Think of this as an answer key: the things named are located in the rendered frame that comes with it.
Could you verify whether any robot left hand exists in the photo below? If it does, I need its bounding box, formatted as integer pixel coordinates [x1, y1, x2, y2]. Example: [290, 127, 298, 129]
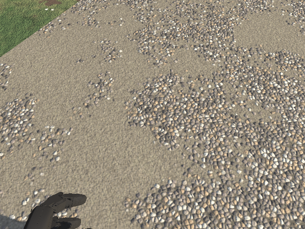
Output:
[24, 192, 92, 229]

